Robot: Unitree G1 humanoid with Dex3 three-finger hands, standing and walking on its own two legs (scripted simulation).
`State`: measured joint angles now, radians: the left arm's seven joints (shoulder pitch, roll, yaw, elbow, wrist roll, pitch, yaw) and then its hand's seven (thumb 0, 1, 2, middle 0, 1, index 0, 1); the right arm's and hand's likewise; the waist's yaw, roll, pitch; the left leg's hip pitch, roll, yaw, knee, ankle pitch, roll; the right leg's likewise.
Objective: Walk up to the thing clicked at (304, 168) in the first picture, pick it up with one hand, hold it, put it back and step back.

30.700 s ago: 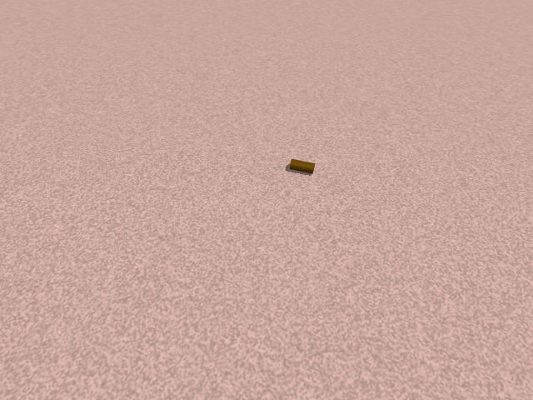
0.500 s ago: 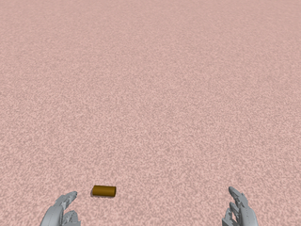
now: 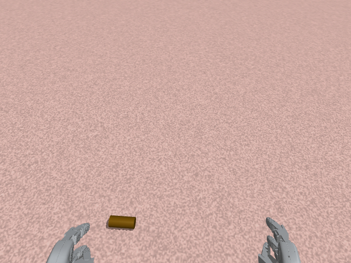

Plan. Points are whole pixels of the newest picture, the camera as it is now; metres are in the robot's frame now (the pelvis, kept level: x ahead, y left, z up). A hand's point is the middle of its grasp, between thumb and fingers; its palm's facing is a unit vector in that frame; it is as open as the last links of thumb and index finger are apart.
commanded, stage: home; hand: left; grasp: from above
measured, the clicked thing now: (122, 222) +0.46 +0.25 -0.69
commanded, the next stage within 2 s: stand in 0.54 s
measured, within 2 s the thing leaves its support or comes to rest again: neither
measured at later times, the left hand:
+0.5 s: hand (93, 260) +0.17 +0.18 -0.05, palm faces +0.04 -0.98 -0.20, open 7.4 cm
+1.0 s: hand out of the picture +0.09 +0.24 -0.11, palm faces +0.04 -0.94 -0.33, open 7.4 cm
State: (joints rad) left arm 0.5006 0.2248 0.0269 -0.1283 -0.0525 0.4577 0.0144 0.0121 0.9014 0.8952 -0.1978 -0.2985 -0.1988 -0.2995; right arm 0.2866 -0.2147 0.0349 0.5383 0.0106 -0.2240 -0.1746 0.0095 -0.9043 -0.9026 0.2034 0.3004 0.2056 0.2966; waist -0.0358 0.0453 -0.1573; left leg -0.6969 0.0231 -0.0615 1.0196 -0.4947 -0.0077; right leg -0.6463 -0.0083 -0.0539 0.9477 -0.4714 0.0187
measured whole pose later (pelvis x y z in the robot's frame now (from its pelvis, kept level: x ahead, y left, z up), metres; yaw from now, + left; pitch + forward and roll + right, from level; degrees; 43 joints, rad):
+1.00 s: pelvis +0.00 +0.01 +0.04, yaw +0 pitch -1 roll +0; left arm 0.22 0.29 0.05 0.84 0.04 0.04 0.03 0.01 0.90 0.90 -0.20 -0.30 -0.20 -0.30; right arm 0.18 -0.28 -0.05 0.93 -0.05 -0.02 -0.01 0.01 -0.91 -0.90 0.20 0.30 0.20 0.30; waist 0.02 -0.01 0.04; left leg -0.32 -0.02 -0.02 0.68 -0.34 0.02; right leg -0.30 -0.06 -0.02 0.66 -0.35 0.04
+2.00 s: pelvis -0.01 +0.00 +0.07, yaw +1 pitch -4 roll +0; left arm 0.13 0.30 0.03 1.14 0.02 0.00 0.01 0.01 0.90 0.90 -0.20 -0.30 -0.20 -0.30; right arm 0.13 -0.31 -0.02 1.14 -0.02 0.00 -0.01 0.00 -0.91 -0.90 0.20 0.30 0.20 0.30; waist 0.01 0.01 0.06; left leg -0.11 -0.01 -0.03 0.34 -0.17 0.00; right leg -0.09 -0.04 -0.04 0.34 -0.18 0.03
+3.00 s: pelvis +0.01 -0.02 +0.07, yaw +0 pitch -2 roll +0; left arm 0.10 0.32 0.02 1.14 0.01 -0.01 0.00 0.01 0.90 0.89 -0.20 -0.30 -0.20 -0.30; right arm 0.11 -0.33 -0.01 1.14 -0.01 -0.01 0.00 0.00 -0.91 -0.90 0.20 0.30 0.20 0.30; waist 0.01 0.01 0.06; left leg -0.10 0.02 -0.04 0.31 -0.18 -0.03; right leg -0.09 -0.02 -0.04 0.32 -0.20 0.00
